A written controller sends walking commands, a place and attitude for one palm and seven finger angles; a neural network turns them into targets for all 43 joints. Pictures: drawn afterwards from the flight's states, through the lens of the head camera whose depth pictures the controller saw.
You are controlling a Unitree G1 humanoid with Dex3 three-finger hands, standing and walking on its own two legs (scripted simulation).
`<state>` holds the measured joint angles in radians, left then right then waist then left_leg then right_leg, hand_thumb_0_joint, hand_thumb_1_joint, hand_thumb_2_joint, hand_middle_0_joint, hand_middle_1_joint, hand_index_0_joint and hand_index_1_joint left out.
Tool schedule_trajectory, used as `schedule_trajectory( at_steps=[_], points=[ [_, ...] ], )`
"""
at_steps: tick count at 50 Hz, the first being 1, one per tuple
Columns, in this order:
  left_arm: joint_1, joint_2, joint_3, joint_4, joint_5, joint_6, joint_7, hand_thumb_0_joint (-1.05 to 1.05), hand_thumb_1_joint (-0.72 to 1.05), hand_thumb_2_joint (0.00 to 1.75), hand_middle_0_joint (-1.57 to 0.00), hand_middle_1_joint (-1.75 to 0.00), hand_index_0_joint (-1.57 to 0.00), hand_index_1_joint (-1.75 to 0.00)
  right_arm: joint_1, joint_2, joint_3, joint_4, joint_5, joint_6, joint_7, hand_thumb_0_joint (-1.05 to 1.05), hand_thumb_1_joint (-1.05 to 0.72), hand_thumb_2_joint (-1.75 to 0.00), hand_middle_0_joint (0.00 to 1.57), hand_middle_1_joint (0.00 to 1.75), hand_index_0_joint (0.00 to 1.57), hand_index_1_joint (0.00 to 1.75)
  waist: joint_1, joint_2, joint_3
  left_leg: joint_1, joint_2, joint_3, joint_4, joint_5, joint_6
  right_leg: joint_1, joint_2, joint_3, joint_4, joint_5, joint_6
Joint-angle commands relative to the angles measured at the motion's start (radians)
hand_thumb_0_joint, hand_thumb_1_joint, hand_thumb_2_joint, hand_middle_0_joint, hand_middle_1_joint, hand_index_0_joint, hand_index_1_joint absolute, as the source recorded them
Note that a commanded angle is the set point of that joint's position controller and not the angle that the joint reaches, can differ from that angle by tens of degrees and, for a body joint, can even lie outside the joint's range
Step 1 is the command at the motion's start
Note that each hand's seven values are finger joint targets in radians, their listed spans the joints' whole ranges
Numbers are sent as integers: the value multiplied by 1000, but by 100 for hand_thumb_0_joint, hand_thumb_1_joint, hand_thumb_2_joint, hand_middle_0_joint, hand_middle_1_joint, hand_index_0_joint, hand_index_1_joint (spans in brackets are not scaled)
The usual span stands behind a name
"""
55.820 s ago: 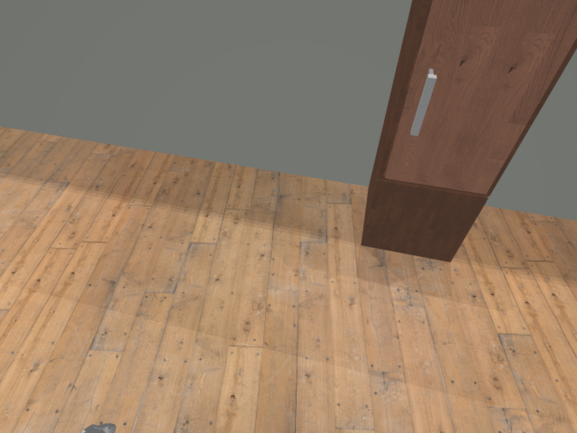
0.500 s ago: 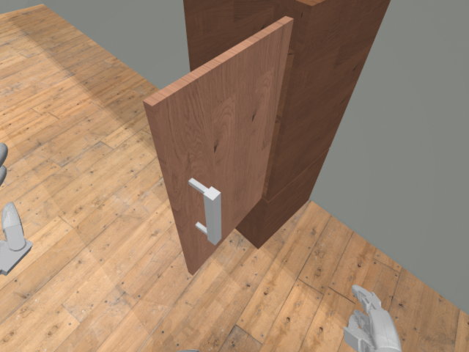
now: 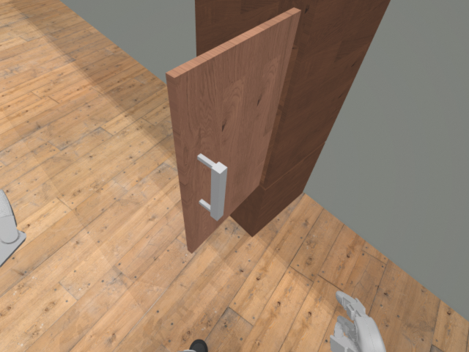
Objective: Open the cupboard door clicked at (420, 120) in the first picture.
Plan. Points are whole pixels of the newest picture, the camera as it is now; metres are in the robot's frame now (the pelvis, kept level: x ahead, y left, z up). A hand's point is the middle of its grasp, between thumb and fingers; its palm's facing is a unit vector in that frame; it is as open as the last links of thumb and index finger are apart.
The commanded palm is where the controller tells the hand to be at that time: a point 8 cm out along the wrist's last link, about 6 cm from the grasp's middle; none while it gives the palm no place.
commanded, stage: step back with the hand held close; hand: left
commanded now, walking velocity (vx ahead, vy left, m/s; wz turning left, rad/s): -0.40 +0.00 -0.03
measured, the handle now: (210, 188) +0.44 +0.08 -0.03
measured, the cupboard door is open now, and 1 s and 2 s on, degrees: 97 97 97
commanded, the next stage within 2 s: stop stepping back and stand still in 0.18 s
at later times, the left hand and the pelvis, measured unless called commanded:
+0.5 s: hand out of the picture +0.10 +0.24 +0.15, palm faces +0.37 -0.79 -0.49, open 7.4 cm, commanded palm +0.06 +0.27 +0.18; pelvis -0.09 -0.02 +0.00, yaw -2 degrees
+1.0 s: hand out of the picture +0.08 +0.25 +0.15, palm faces +0.44 -0.79 -0.43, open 7.4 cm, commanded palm +0.03 +0.29 +0.18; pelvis -0.12 -0.01 +0.00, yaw +0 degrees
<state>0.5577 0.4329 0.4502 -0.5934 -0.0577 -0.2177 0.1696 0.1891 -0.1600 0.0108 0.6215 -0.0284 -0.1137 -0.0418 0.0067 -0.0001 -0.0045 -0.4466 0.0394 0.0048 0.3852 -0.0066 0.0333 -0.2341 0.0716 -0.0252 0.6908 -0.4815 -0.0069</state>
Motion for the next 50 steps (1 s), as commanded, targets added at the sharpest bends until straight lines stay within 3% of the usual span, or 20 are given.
schedule_trajectory(
  at_steps=[1,3,4,6,8,11,13,15,17,18,19,21,23,27,30,32,35,40,44,50],
  points=[
    [-24,186,93,-187,-16,-61,-9,0,90,90,-20,-30,-20,-30,-76,-171,-63,-121,-3,-23,-13,0,-90,-90,20,30,20,30,-5,158,-168,295,142,-113,-66,8,-15,18,-51,25,-436,215,-30],
    [-54,239,137,-169,-21,-76,-7,0,90,90,-20,-30,-20,-30,-102,-154,-54,-129,3,4,-21,0,-90,-90,20,30,20,30,-10,-1,-185,332,64,-14,123,-71,-52,-92,-207,153,-427,459,-71],
    [-45,235,140,-127,-18,-80,-2,0,90,90,-20,-30,-20,-30,-96,-149,-47,-119,-3,5,-27,0,-90,-90,20,30,20,30,-13,8,-195,348,42,21,155,-78,-57,-122,-236,135,-401,580,-61],
    [-51,219,115,-118,-21,-59,-12,0,90,90,-20,-30,-20,-30,-124,-167,-65,-155,40,6,-35,0,-90,-90,20,30,20,30,-12,-180,-190,334,-15,45,241,-100,-40,-100,-204,70,-354,811,26],
    [-4,244,146,-102,-22,-46,-20,0,90,90,-20,-30,-20,-30,-142,-157,-48,-179,37,23,-48,0,-90,-90,20,30,20,30,-10,-108,-158,279,-10,37,171,31,-29,-35,-171,35,-282,953,48],
    [7,256,153,-120,-34,-48,-31,0,90,90,-20,-30,-20,-30,-130,-184,-50,-186,31,33,-51,0,-90,-90,20,30,20,30,4,151,-202,424,102,-92,23,391,35,-91,-39,15,-153,540,74],
    [4,222,133,-143,-46,-45,-36,0,90,90,-20,-30,-20,-30,-124,-192,-63,-183,17,20,-34,0,-90,-90,20,30,20,30,8,241,-222,301,198,-194,-123,149,82,-33,13,32,-25,41,33],
    [49,205,142,-140,-40,-35,-29,0,90,90,-20,-30,-20,-30,-139,-189,-69,-186,12,-2,-28,0,-90,-90,20,30,20,30,23,274,-157,43,204,-191,-260,-359,69,116,8,19,-27,-34,-12],
    [114,204,147,-124,-38,-18,-19,0,90,90,-20,-30,-20,-30,-131,-188,-72,-198,21,9,-26,0,-90,-90,20,30,20,30,11,181,-106,-69,74,-63,-118,-485,-11,144,-31,17,-278,8,-33],
    [126,225,148,-136,-29,-16,-15,0,90,90,-20,-30,-20,-30,-112,-175,-77,-200,33,19,-25,0,-90,-90,20,30,20,30,-7,-44,-91,77,-49,45,211,-413,-70,-112,-197,206,-509,-169,-69],
    [112,263,177,-165,-25,-12,-4,0,90,90,-20,-30,-20,-30,-101,-184,-87,-185,32,24,-20,0,-90,-90,20,30,20,30,12,-216,-81,134,-114,14,572,-365,-93,-370,-398,466,-644,-339,-151],
    [37,165,104,-93,-5,10,6,0,90,90,-20,-30,-20,-30,-56,-156,-75,-137,25,27,-27,0,-90,-90,20,30,20,30,-34,-116,-3,-13,-36,-57,731,-329,-69,-321,-358,299,-525,-58,-145],
    [-56,172,87,-43,13,-7,17,0,90,90,-20,-30,-20,-30,-86,-152,-51,-138,25,1,-54,0,-90,-90,20,30,20,30,-28,-71,1,19,-3,-15,496,-321,-54,-175,-281,187,-450,195,-101],
    [-166,137,34,-49,37,-26,32,0,90,90,-20,-30,-20,-30,-42,-175,-53,-113,20,-62,-77,0,-90,-90,20,30,20,30,-8,3,-38,252,-17,15,24,-227,-8,-33,-224,170,-357,294,-55],
    [-151,155,42,-100,35,-34,28,0,90,90,-20,-30,-20,-30,-40,-206,-67,-138,33,-78,-66,0,-90,-90,20,30,20,30,9,47,-103,374,107,-93,46,112,24,-9,-119,104,-251,448,10],
    [-135,172,67,-142,33,-38,18,0,90,90,-20,-30,-20,-30,-28,-161,-37,-126,23,-75,-51,0,-90,-90,20,30,20,30,-5,198,-123,325,116,-145,-24,216,11,17,-80,6,-163,368,21],
    [-66,143,65,-110,24,-33,10,0,90,90,-20,-30,-20,-30,-47,-163,-38,-133,20,-81,-39,0,-90,-90,20,30,20,30,-3,146,-65,181,152,-155,-98,-73,24,66,-73,4,-185,218,22],
    [14,127,79,-34,10,-22,9,0,90,90,-20,-30,-20,-30,-57,-162,-42,-142,22,-57,-34,0,-90,-90,20,30,20,30,-19,46,-29,55,67,-75,-62,-460,-1,96,-92,60,-319,141,-12],
    [-53,136,66,-43,11,-15,10,0,90,90,-20,-30,-20,-30,-55,-163,-47,-137,14,-38,-41,0,-90,-90,20,30,20,30,-28,-25,-8,149,9,-17,108,-387,-14,-82,-173,199,-431,-55,-63],
    [-151,138,44,-66,24,-23,10,0,90,90,-20,-30,-20,-30,-67,-167,-37,-130,20,-54,-51,0,-90,-90,20,30,20,30,-17,86,16,203,49,-83,-24,-261,-1,-47,-107,84,-332,186,-10]
  ],
)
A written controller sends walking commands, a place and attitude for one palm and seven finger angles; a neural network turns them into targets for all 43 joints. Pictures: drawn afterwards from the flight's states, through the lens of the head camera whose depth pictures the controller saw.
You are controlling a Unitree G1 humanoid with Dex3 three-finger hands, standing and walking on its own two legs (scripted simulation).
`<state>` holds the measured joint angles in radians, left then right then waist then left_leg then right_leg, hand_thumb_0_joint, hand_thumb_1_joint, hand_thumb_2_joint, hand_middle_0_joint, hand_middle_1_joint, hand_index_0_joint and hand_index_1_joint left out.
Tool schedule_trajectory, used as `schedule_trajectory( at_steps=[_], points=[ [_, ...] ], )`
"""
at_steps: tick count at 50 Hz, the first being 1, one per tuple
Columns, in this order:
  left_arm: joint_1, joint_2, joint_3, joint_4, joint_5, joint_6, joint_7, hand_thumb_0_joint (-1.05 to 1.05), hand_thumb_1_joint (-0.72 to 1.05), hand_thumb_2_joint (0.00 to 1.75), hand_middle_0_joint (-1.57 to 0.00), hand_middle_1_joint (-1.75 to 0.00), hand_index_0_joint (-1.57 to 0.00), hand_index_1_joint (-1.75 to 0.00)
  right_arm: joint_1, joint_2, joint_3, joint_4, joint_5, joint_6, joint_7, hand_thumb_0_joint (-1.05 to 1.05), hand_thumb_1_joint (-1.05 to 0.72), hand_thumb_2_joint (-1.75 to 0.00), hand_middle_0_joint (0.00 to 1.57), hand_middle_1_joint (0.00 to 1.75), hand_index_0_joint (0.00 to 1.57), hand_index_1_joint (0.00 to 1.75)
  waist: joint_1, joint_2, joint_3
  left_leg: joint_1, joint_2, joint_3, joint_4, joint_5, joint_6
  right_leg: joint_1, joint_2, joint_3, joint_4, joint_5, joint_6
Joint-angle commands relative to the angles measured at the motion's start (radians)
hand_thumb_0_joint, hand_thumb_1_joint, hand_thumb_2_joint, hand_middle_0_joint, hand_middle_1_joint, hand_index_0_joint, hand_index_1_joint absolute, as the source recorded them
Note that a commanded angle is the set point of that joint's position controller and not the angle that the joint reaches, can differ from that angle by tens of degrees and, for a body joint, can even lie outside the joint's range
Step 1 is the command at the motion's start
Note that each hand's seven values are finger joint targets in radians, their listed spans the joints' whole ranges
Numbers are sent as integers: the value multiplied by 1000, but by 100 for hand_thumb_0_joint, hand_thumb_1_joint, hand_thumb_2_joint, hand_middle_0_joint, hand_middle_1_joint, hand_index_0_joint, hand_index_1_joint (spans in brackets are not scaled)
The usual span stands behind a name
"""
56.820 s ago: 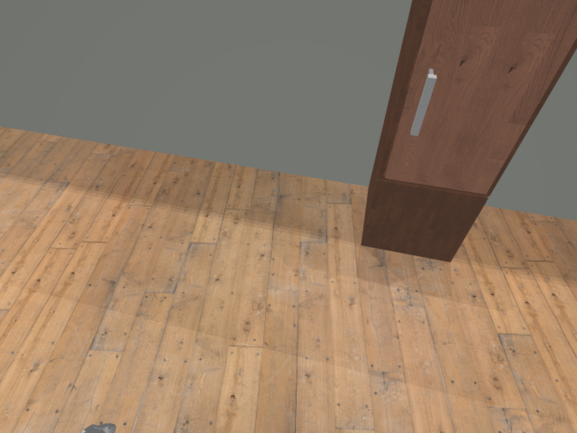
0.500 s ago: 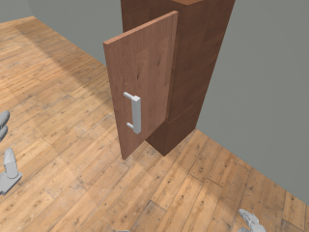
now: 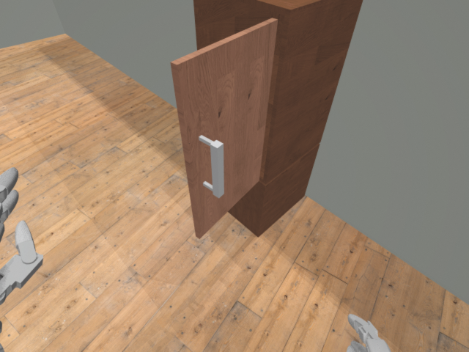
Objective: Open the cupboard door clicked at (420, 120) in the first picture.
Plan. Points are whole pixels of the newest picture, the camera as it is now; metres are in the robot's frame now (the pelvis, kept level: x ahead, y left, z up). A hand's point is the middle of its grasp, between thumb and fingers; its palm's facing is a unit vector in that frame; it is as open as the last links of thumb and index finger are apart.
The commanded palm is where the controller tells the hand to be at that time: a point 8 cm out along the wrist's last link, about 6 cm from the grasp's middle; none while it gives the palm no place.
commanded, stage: let the arm hang, fingers relaxed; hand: left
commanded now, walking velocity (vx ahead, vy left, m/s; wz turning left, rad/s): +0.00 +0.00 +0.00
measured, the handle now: (211, 167) +0.55 +0.10 -0.03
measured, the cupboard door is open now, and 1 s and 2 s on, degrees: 97 97 97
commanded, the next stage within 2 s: look to check the result in 1.18 s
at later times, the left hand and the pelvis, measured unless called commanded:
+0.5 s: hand out of the picture +0.02 +0.18 -0.17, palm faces +0.09 -0.98 -0.20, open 6.9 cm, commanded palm none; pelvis +0.00 +0.00 +0.00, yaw +3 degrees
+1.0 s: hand out of the picture -0.02 +0.15 -0.17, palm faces +0.09 -0.98 -0.15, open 7.4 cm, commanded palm none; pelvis +0.00 +0.00 +0.00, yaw +2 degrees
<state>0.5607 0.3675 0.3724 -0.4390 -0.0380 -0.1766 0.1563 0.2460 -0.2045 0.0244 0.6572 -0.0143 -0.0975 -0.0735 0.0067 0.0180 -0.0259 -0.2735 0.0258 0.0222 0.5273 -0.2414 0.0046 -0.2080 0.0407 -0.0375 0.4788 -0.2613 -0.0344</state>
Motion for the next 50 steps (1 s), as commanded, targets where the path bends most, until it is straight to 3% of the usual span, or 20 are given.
schedule_trajectory(
  at_steps=[1,3,4,5,6,8,9,11,13,15,16,18,19,20,22,25,34,50],
  points=[
    [-141,206,129,-215,5,-67,24,0,90,90,-20,-30,-20,-30,-119,-122,-49,-165,7,-73,-18,0,-90,-90,20,30,20,30,-11,81,17,24,75,-115,-186,10,32,-31,-66,76,-93,28,25],
    [-125,206,131,-224,6,-75,23,0,90,90,-20,-30,-20,-30,-117,-120,-51,-167,10,-79,-17,0,-90,-90,20,30,20,30,-5,80,-18,30,78,-110,-183,97,31,24,-65,61,-76,117,33],
    [-142,-13,-303,558,56,46,-108,0,90,90,-20,-30,-20,-30,-159,-231,-105,63,25,-136,73,0,-90,-90,20,30,20,30,-57,63,55,-25,89,-118,-35,279,29,-116,-94,-5,73,175,18],
    [-129,-40,-253,611,72,146,-145,0,90,90,-20,-30,-20,-30,-59,-224,-107,86,10,-41,80,0,-90,-90,20,30,20,30,-22,36,-3,-37,94,-103,-47,355,39,-65,-116,42,62,184,10],
    [-133,-66,-260,639,71,169,-151,0,90,90,-20,-30,-20,-30,-33,-174,-93,75,4,-6,75,0,-90,-90,20,30,20,30,-14,-11,-34,-52,100,-112,-38,299,55,-47,-107,28,77,146,3],
    [-190,-49,-269,726,74,171,-156,0,90,90,-20,-30,-20,-30,-49,-162,-75,64,-7,25,69,0,-90,-90,20,30,20,30,-2,-125,-39,-90,79,-130,-20,216,66,-12,-122,49,51,146,-11],
    [-225,-28,-273,780,78,166,-155,0,90,90,-20,-30,-20,-30,-44,-155,-74,68,-10,36,67,0,-90,-90,20,30,20,30,-5,-223,-66,-73,49,-108,10,204,51,16,-147,81,19,183,-29],
    [-280,5,-280,909,74,167,-149,0,90,90,-20,-30,-20,-30,-45,-149,-72,97,-14,62,64,0,-90,-90,20,30,20,30,-13,-253,-49,-37,-5,-60,58,130,31,-2,-223,136,-46,256,-70],
    [-321,-1,-300,1032,67,174,-138,0,90,90,-20,-30,-20,-30,-38,-127,-63,141,-20,86,62,0,-90,-90,20,30,20,30,-20,-176,-34,7,-4,-49,35,124,20,-8,-224,126,-53,284,-74],
    [-337,-23,-319,1143,58,180,-132,0,90,90,-20,-30,-20,-30,-29,-109,-46,193,-20,93,59,0,-90,-90,20,30,20,30,-22,29,-9,33,34,-94,-49,235,23,-13,-162,85,-21,196,-41],
    [-324,-33,-324,1196,54,182,-132,0,90,90,-20,-30,-20,-30,-35,-109,-41,213,-18,93,56,0,-90,-90,20,30,20,30,-8,94,13,5,53,-125,-88,231,33,11,-136,76,-30,137,-23],
    [-288,-43,-328,1297,51,180,-133,0,90,90,-20,-30,-20,-30,-35,-102,-34,258,-13,93,49,0,-90,-90,20,30,20,30,2,138,29,-12,59,-133,-124,170,35,45,-130,80,-71,85,-19],
    [-271,-71,-313,1320,57,178,-130,0,90,90,-20,-30,-20,-30,-19,-93,-41,269,-16,95,44,0,-90,-90,20,30,20,30,6,123,25,-11,63,-136,-128,136,37,56,-125,65,-90,71,-23],
    [-265,-82,-313,1344,55,178,-130,0,90,90,-20,-30,-20,-30,-3,-82,-44,284,-16,97,43,0,-90,-90,20,30,20,30,3,147,14,-10,61,-137,-136,101,38,64,-130,67,-99,64,-26],
    [-264,-80,-322,1389,50,176,-132,0,90,90,-20,-30,-20,-30,28,-70,-43,317,-13,100,41,0,-90,-90,20,30,20,30,-1,144,16,-2,60,-134,-148,72,37,66,-133,67,-115,60,-31],
    [-254,-91,-332,1445,47,172,-132,0,90,90,-20,-30,-20,-30,70,-61,-47,355,-9,102,38,0,-90,-90,20,30,20,30,-5,25,34,23,63,-127,-151,77,38,50,-136,60,-137,55,-31],
    [-200,-112,-344,1542,44,169,-123,0,90,90,-20,-30,-20,-30,136,-24,-40,430,-5,107,35,0,-90,-90,20,30,20,30,-10,-61,100,57,50,-95,-156,70,37,-17,-141,69,-169,-18,-31],
    [-170,-157,-339,1561,47,169,-116,0,90,90,-20,-30,-20,-30,156,23,-38,455,-11,102,32,0,-90,-90,20,30,20,30,-9,0,161,10,44,-95,-174,20,33,-45,-137,72,-160,-41,-28]
  ],
)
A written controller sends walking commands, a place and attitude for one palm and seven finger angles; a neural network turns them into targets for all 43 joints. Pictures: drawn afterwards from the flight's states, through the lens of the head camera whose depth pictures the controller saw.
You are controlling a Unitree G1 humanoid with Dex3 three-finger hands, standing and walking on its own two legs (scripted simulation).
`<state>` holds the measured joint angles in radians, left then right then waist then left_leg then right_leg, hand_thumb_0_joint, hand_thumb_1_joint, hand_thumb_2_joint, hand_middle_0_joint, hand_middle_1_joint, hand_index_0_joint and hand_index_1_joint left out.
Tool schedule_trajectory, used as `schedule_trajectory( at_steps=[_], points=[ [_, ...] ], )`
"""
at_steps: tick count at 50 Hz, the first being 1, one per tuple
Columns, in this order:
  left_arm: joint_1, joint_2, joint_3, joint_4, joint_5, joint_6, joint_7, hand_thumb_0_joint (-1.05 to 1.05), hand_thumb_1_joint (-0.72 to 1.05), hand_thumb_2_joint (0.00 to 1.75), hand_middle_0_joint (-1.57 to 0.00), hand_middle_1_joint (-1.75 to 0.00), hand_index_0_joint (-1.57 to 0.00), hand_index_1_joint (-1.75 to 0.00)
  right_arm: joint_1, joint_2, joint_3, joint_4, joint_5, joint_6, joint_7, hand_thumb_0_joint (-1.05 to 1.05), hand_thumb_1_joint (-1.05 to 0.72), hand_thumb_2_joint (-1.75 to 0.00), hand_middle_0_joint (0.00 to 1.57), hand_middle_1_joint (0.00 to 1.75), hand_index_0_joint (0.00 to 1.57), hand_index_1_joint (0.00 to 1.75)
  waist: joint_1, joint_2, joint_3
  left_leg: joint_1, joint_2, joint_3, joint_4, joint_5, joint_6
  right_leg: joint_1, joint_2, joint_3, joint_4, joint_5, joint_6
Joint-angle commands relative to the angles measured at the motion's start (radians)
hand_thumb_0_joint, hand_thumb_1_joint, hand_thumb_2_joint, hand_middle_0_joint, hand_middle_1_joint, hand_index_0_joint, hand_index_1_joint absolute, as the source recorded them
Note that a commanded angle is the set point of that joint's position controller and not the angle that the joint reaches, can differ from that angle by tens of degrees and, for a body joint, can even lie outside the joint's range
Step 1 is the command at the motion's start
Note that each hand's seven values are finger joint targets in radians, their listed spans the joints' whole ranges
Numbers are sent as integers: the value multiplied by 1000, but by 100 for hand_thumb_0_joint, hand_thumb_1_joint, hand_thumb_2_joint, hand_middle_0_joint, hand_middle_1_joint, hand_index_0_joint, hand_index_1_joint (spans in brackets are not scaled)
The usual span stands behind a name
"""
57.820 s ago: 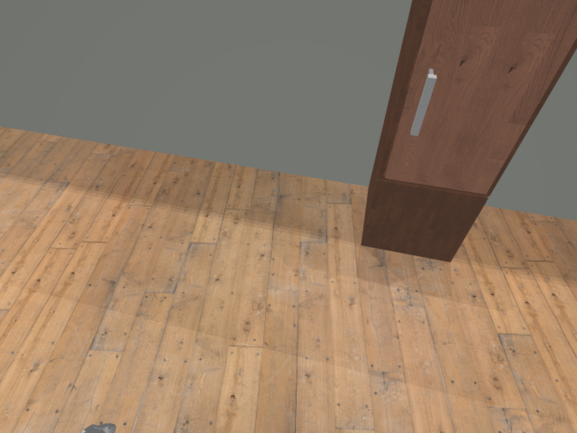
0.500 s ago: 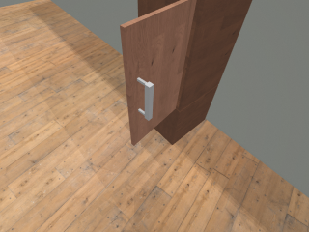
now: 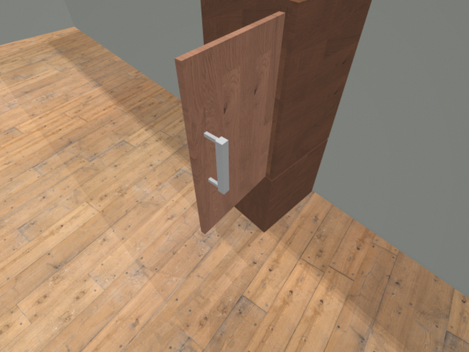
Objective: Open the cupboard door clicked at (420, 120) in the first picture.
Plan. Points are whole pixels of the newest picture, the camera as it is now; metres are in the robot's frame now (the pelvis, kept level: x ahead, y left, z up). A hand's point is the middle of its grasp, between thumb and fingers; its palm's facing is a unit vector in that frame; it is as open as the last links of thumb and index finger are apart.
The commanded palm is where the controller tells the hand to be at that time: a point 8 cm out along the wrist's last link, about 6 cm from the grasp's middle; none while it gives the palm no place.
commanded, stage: let the arm hang, fingers relaxed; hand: left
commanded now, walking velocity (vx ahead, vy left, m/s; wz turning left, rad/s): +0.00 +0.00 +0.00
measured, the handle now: (216, 163) +0.56 +0.08 -0.03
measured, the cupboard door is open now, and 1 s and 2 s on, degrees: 97 97 97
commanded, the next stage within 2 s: look to check the result in 0.18 s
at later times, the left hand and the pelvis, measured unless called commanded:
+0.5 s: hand out of the picture -0.01 +0.16 -0.17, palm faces +0.06 -0.98 -0.19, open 7.4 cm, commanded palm none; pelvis +0.01 -0.01 +0.00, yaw +0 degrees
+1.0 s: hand out of the picture +0.01 +0.15 -0.17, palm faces +0.06 -0.98 -0.18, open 7.4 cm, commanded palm none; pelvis +0.03 -0.02 +0.00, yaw +0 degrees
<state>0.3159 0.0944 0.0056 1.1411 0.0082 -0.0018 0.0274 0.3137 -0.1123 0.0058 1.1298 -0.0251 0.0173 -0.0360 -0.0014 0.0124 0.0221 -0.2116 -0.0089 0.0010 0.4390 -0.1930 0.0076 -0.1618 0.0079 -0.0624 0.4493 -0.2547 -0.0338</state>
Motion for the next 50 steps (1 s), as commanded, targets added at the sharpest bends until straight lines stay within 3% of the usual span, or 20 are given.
schedule_trajectory(
  at_steps=[1,13,23,29,34,47,50],
  points=[
    [73,116,29,-20,1,-6,12,0,90,90,-20,-30,-20,-30,88,-68,-19,-16,0,-13,-5,0,-90,-90,20,30,20,30,-1,8,115,-55,78,-75,-88,-28,30,-90,-104,99,-129,-44,-29],
    [68,116,33,-23,-3,-10,12,0,90,90,-20,-30,-20,-30,91,-75,-20,-21,2,-19,-10,0,-90,-90,20,30,20,30,0,3,70,-23,85,-78,-77,55,30,-44,-108,90,-119,31,-28],
    [59,125,30,-17,-3,-11,12,0,90,90,-20,-30,-20,-30,75,-83,-18,-14,4,-18,-10,0,-90,-90,20,30,20,30,0,4,74,-4,89,-75,-81,76,28,-37,-107,92,-123,50,-26],
    [62,123,28,-14,-4,-14,14,0,90,90,-20,-30,-20,-30,61,-89,-19,-14,6,-18,-11,0,-90,-90,20,30,20,30,3,-28,71,14,88,-70,-71,105,27,-27,-109,87,-130,80,-25],
    [57,122,28,-17,-4,-14,14,0,90,90,-20,-30,-20,-30,54,-90,-18,-13,4,-17,-11,0,-90,-90,20,30,20,30,2,3,79,16,88,-69,-72,103,24,-29,-108,90,-136,76,-26],
    [44,131,28,-16,-5,-17,12,0,90,90,-20,-30,-20,-30,40,-100,-17,-8,3,-19,-13,0,-90,-90,20,30,20,30,0,0,71,35,92,-66,-76,134,20,-8,-111,93,-138,129,-26],
    [45,132,28,-15,-5,-17,13,0,90,90,-20,-30,-20,-30,39,-101,-18,-10,4,-18,-13,0,-90,-90,20,30,20,30,1,-22,63,39,91,-61,-72,138,19,0,-111,90,-137,148,-25]
  ],
)
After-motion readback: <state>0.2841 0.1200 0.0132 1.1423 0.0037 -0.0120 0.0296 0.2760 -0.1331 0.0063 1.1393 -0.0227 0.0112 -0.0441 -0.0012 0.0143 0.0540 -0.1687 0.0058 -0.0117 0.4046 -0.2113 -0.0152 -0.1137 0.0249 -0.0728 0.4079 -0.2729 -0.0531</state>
